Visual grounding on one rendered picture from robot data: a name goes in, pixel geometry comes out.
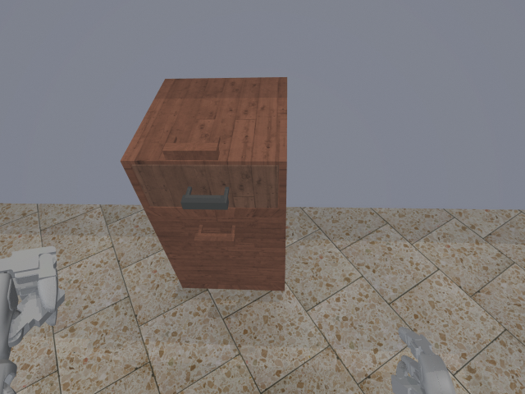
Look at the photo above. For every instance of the handle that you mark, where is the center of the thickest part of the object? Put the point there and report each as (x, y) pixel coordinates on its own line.
(214, 239)
(189, 201)
(191, 151)

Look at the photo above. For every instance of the cabinet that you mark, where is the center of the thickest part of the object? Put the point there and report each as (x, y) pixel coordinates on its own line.
(247, 117)

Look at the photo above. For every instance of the drawer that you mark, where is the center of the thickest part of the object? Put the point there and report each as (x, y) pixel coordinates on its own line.
(250, 186)

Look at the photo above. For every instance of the robot right hand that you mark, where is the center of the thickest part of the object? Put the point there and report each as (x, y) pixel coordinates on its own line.
(428, 376)

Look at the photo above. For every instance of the left robot forearm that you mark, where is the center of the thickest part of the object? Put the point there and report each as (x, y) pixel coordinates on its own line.
(7, 373)

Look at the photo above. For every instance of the robot left hand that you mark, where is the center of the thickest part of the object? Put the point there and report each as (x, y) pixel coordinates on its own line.
(32, 275)

